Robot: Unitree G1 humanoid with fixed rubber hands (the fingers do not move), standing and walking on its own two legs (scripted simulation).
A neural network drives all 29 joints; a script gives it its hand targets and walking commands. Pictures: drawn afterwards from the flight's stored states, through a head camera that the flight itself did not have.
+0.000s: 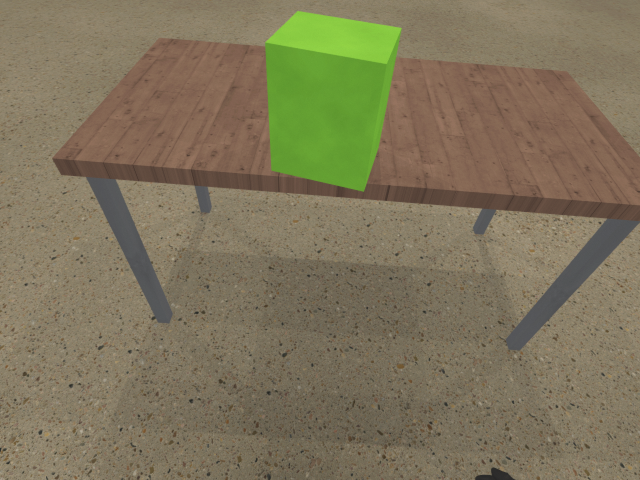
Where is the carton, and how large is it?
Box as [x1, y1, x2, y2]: [265, 11, 401, 191]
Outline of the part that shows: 297,11 265,42 271,170 363,191 378,147 401,28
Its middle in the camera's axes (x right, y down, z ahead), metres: +0.02 -0.28 +0.78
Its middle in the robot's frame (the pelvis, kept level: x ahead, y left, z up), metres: +0.78 +0.02 +0.09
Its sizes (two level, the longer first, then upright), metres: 0.204 0.170 0.261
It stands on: a table, 0.71 m high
